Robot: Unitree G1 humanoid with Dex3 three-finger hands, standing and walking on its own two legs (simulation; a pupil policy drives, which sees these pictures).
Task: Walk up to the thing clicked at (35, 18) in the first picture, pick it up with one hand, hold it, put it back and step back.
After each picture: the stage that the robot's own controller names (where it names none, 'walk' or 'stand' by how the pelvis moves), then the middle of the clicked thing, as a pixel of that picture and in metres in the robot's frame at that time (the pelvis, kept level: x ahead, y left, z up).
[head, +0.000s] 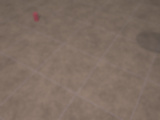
stand; (35, 17) +1.96 +0.69 -0.72
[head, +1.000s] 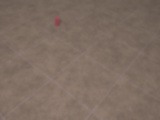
walk; (57, 21) +1.89 +0.32 -0.70
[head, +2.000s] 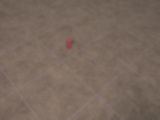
walk; (68, 43) +1.33 +0.15 -0.71
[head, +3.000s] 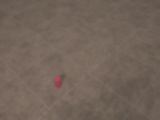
walk; (57, 82) +0.83 +0.23 -0.71
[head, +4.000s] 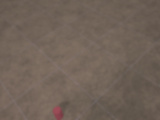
walk; (58, 113) +0.51 +0.25 -0.69
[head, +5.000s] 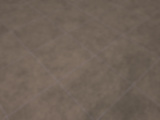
stand; out of the picture +0.36 +0.22 -0.71
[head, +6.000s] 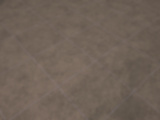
stand; out of the picture +0.34 +0.22 -0.72
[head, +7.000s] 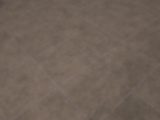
stand; out of the picture +0.36 +0.22 -0.73
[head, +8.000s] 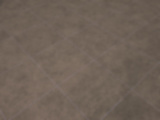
stand; out of the picture +0.36 +0.23 -0.73
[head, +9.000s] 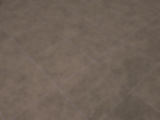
stand; out of the picture +0.35 +0.23 -0.73
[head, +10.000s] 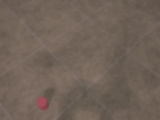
go down; (42, 103) +0.40 +0.22 -0.59
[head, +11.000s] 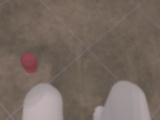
go down; (29, 63) +0.45 +0.22 -0.31
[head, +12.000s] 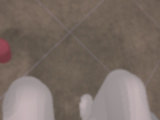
close in; (1, 51) +0.45 +0.24 -0.26
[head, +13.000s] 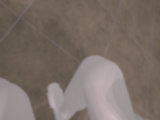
close; out of the picture +0.44 +0.27 -0.23
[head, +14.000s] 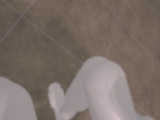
close; out of the picture +0.43 +0.27 -0.23
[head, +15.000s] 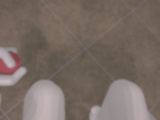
lift; (8, 66) +0.36 +0.26 -0.10
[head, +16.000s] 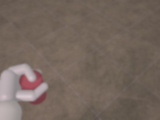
hold; (34, 88) +0.33 +0.18 +0.04
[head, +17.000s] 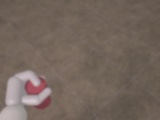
hold; (39, 93) +0.32 +0.17 -0.01
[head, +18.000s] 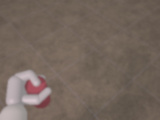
crouch; (38, 93) +0.32 +0.17 -0.01
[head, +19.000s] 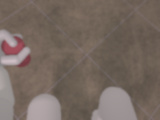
crouch; (17, 52) +0.45 +0.20 -0.10
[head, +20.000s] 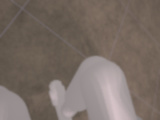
lower; out of the picture +0.46 +0.27 -0.24
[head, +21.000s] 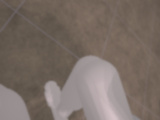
lower; out of the picture +0.46 +0.27 -0.24
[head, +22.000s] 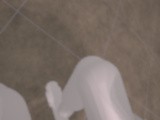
lower; out of the picture +0.46 +0.28 -0.24
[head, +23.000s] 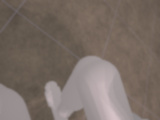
lower; out of the picture +0.46 +0.28 -0.24
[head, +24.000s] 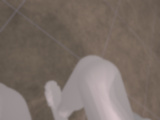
loosen; out of the picture +0.46 +0.28 -0.24
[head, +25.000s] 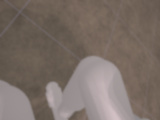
withdraw; out of the picture +0.45 +0.26 -0.24
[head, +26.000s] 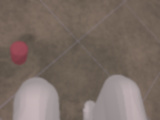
stand; (19, 53) +0.46 +0.22 -0.28
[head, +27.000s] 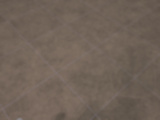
stand; out of the picture +0.39 +0.18 -0.64
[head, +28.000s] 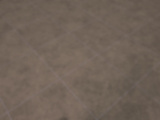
stand; out of the picture +0.41 +0.19 -0.67
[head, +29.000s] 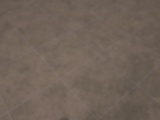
stand; out of the picture +0.39 +0.18 -0.67
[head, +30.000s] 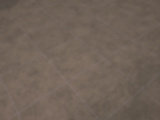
walk; out of the picture +0.41 +0.19 -0.72
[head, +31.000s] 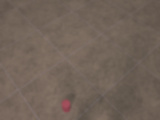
walk; (66, 106) +0.48 +0.13 -0.70
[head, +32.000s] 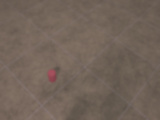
walk; (52, 76) +0.72 +0.22 -0.70
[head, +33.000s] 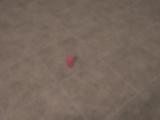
stand; (70, 61) +1.02 +0.19 -0.70
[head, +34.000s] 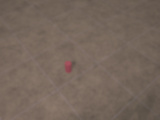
stand; (68, 67) +1.00 +0.18 -0.72
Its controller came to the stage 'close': yes
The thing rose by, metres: 0.72
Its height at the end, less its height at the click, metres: +0.00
